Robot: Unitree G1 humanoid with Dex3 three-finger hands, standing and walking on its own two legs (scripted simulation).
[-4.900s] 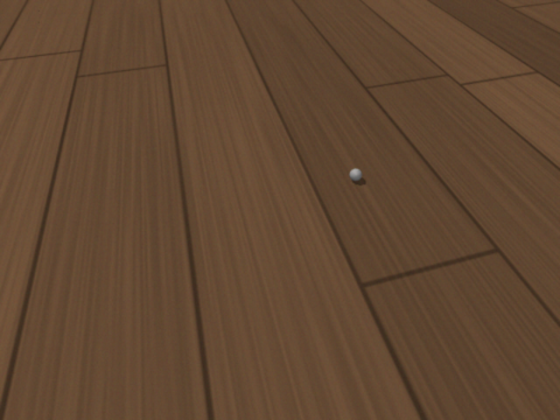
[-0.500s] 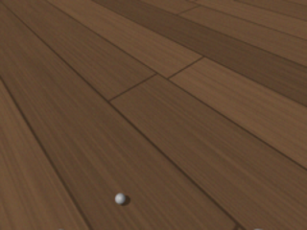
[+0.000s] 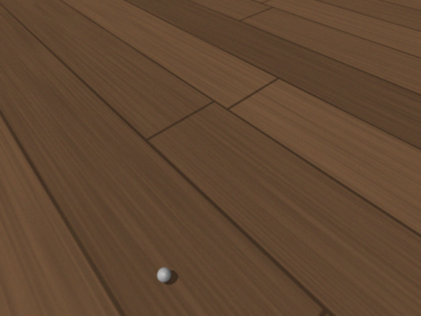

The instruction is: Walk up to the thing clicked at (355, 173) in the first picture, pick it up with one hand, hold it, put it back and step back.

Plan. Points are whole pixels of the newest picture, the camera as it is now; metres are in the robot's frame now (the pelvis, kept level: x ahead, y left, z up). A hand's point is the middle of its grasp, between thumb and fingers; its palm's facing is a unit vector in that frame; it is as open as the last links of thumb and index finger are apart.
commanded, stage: walk up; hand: left
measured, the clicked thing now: (164, 274) +0.42 +0.22 -0.75
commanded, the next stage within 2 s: none
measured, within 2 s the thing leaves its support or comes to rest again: neither
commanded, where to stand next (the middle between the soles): +0.05 -0.02 m, yaw +0 degrees
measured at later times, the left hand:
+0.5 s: hand out of the picture +0.06 +0.26 -0.17, palm faces +0.00 -0.92 -0.40, open 7.4 cm
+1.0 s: hand out of the picture -0.02 +0.25 -0.16, palm faces +0.09 -0.93 -0.35, open 7.4 cm
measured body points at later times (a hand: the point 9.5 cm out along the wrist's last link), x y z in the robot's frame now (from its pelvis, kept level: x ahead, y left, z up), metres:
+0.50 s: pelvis -0.03 -0.02 -0.01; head +0.03 -0.02 +0.43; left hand +0.06 +0.31 -0.14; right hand +0.09 -0.32 -0.14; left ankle +0.06 +0.12 -0.75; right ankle -0.04 -0.14 -0.74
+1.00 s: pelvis -0.05 -0.02 -0.01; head -0.05 -0.01 +0.44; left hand -0.02 +0.30 -0.13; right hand +0.03 -0.32 -0.13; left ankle -0.10 +0.10 -0.75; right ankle -0.03 -0.14 -0.71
